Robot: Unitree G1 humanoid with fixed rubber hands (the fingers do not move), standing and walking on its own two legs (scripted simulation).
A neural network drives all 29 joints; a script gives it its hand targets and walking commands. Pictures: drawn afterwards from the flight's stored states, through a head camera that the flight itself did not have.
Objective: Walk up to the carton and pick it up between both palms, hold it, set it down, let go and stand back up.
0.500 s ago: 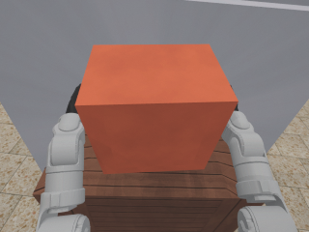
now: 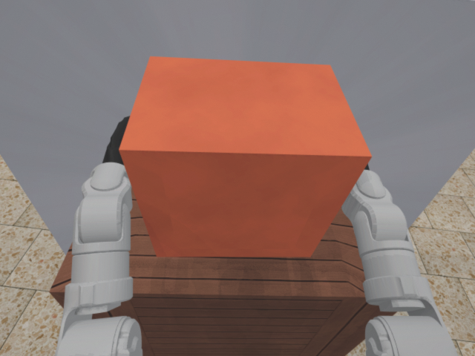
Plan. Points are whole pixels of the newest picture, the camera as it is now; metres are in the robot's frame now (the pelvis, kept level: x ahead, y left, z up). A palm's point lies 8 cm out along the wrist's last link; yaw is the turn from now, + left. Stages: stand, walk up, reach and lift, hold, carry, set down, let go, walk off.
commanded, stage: hold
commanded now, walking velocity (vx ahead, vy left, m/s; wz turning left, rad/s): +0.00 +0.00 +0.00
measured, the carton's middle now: (238, 166) +0.38 +0.02 +0.16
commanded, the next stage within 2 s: none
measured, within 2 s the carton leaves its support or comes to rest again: neither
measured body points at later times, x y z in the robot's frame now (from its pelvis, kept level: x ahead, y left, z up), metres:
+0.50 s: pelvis +0.00 +0.00 +0.00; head -0.06 +0.03 +0.45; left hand +0.34 +0.21 +0.18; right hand +0.37 -0.16 +0.20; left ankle +0.06 +0.13 -0.75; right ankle -0.02 -0.12 -0.75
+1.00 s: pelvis +0.00 +0.00 +0.00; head -0.03 +0.02 +0.45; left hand +0.36 +0.20 +0.17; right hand +0.38 -0.17 +0.18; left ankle +0.06 +0.13 -0.75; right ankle -0.02 -0.12 -0.75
